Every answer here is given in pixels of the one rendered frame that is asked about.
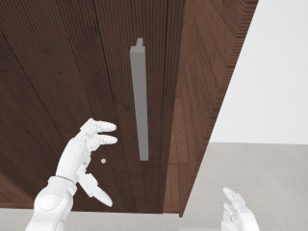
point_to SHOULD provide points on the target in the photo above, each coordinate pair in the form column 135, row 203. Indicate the left robot hand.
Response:
column 78, row 150

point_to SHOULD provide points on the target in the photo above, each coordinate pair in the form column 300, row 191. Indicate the right robot hand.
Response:
column 242, row 217

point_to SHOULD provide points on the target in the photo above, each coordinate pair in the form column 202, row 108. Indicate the wardrobe door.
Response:
column 63, row 62
column 11, row 193

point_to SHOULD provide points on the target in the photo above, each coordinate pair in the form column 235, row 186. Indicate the robot left forearm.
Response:
column 52, row 205

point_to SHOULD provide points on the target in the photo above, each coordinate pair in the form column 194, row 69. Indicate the handle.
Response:
column 138, row 70

